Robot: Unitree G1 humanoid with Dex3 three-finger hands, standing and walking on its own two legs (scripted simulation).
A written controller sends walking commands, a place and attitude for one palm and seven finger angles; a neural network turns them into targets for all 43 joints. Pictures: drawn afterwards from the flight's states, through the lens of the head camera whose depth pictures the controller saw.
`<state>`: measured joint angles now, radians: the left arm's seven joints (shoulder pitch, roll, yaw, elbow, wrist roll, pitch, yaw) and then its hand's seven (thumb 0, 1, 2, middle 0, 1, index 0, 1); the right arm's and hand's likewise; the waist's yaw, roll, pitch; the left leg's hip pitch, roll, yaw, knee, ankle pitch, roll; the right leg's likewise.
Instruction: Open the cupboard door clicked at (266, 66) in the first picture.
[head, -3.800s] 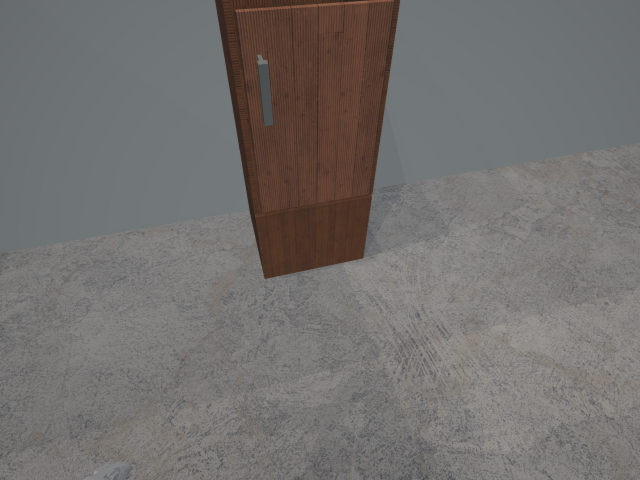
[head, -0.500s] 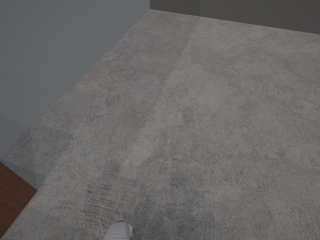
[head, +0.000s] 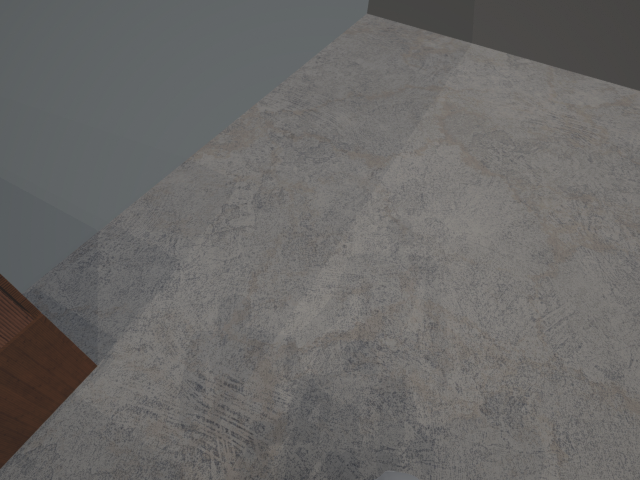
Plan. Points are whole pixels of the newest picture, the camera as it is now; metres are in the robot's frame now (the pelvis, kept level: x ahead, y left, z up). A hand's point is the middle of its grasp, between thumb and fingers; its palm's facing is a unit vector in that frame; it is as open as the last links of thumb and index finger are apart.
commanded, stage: turn to face it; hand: left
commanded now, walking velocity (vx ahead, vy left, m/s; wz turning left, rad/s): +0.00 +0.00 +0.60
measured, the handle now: out of the picture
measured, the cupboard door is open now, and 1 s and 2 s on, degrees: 0 0 0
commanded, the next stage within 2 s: take the last steps up to it in 1.66 s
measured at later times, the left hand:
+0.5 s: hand out of the picture +0.00 +0.15 -0.15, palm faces +0.36 -0.90 -0.26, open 7.4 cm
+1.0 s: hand out of the picture -0.04 +0.22 -0.16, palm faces +0.60 -0.75 -0.26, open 7.4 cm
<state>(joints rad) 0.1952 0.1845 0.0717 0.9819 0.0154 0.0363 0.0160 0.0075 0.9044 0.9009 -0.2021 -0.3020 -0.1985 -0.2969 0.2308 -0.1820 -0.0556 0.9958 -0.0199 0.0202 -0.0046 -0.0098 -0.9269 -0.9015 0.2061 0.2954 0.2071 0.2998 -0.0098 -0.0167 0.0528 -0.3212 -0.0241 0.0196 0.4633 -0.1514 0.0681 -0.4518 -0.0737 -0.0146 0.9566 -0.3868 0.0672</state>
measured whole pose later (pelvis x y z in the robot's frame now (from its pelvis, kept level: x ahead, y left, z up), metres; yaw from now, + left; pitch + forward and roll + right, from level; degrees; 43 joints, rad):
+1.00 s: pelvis -0.01 -0.02 +0.00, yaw +37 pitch +1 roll -1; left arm 0.13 0.25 0.07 0.87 0.01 0.05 0.01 0.01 0.90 0.90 -0.20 -0.30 -0.20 -0.30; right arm 0.18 -0.22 -0.06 0.91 -0.02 0.03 0.01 0.00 -0.91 -0.90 0.21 0.30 0.21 0.30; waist -0.02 0.00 0.07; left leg -0.30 -0.04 -0.05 0.51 -0.23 0.04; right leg -0.43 -0.08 -0.01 0.91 -0.42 0.10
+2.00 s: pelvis -0.03 -0.02 +0.00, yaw +61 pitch -1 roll +0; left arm 0.22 0.20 0.04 1.00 0.02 0.04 -0.01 0.01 0.91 0.90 -0.20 -0.30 -0.20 -0.30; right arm 0.27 -0.18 -0.04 1.00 -0.02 -0.01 -0.01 -0.01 -0.92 -0.90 0.21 0.30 0.21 0.30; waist -0.02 0.00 0.00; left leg -0.17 -0.04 0.05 0.39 -0.21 0.07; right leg -0.34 -0.08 -0.06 0.82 -0.41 0.06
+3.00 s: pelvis +0.07 +0.22 +0.00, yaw +62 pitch -2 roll +2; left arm 0.16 0.18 0.05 1.00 0.02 0.00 0.02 0.00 0.91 0.90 -0.20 -0.30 -0.19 -0.30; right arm 0.25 -0.14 -0.04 1.07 -0.02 -0.02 -0.03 -0.02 -0.93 -0.90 0.20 0.30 0.20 0.30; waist -0.01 -0.03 0.03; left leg -0.14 0.01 0.17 0.46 -0.28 0.03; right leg -0.38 -0.08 -0.07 0.68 -0.24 0.03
